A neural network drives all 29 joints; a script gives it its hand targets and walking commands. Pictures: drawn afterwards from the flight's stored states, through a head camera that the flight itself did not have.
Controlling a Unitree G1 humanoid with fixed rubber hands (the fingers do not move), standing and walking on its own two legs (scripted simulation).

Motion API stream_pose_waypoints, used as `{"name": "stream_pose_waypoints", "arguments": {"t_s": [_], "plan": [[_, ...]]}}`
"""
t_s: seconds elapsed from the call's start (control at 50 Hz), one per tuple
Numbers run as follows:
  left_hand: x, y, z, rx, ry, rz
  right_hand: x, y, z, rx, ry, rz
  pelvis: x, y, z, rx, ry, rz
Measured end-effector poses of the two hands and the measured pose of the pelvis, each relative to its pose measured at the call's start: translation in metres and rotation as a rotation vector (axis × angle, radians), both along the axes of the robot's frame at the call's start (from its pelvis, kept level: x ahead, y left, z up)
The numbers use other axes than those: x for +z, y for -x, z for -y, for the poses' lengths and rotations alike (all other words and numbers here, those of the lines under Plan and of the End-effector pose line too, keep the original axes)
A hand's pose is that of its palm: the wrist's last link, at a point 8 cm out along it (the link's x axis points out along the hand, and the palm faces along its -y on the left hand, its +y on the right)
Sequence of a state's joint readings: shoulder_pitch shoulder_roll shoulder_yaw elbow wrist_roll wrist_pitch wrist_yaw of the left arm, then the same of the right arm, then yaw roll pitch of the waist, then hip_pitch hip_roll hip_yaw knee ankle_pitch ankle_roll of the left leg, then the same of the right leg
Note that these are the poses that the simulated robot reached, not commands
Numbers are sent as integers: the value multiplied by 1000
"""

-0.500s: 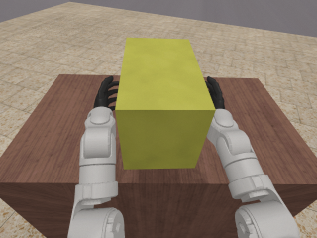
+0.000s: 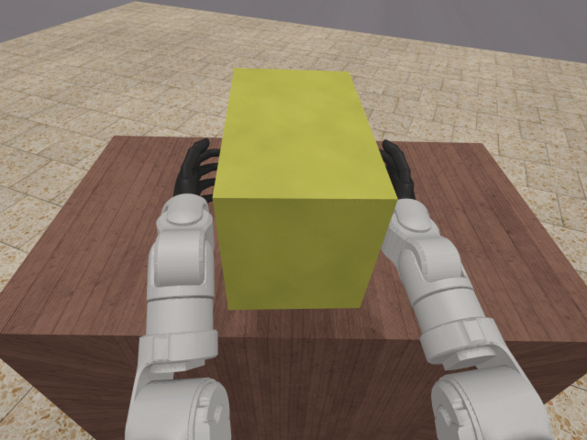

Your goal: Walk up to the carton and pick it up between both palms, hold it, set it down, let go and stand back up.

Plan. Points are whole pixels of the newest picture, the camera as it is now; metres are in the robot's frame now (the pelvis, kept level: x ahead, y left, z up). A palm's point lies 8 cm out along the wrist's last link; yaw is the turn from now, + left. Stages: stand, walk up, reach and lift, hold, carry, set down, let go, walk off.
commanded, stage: hold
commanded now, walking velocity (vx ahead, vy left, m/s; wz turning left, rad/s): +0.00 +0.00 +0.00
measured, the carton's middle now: (293, 181) +0.42 +0.01 +0.17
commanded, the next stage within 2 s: none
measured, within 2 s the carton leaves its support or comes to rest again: neither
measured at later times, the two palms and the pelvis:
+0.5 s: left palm (187, 199) +0.36 +0.15 +0.18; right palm (393, 200) +0.36 -0.12 +0.18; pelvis +0.00 +0.00 +0.00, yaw +0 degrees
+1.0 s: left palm (188, 199) +0.36 +0.14 +0.18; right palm (395, 201) +0.36 -0.12 +0.17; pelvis +0.00 +0.00 +0.00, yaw +0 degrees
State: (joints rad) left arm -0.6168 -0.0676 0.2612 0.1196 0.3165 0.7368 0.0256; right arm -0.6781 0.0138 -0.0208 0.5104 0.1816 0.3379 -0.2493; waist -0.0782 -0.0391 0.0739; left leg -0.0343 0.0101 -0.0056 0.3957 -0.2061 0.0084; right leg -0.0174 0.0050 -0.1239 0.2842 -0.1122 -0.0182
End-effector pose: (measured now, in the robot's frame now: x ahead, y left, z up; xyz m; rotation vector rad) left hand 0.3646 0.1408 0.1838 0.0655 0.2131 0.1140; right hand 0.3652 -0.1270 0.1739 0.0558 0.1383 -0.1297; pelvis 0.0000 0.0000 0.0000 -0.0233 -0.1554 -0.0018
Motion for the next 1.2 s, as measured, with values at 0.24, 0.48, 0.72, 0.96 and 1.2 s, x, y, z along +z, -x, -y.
{"name": "stream_pose_waypoints", "arguments": {"t_s": [0.24, 0.48, 0.72, 0.96, 1.2], "plan": [[0, 1, -1, 0, 8, 3, 1, 0, 0, 1, 4, 3, 0, -1, 1, -2, -3, 3], [0, 1, -4, -2, 8, 4, 1, 1, -4, -1, 0, 5, 0, -1, -1, 1, -1, 3], [0, 0, -3, -7, 2, 5, 0, 1, -3, -6, 1, 6, 0, -1, -3, -3, 2, 4], [0, 1, -3, -2, 2, 5, 0, 1, -2, -2, 2, 7, 0, -2, -2, -3, 1, 7], [-2, -1, -1, -14, 10, 10, 4, 1, -1, -9, 20, 13, 0, -1, -1, 1, -2, -3]]}}
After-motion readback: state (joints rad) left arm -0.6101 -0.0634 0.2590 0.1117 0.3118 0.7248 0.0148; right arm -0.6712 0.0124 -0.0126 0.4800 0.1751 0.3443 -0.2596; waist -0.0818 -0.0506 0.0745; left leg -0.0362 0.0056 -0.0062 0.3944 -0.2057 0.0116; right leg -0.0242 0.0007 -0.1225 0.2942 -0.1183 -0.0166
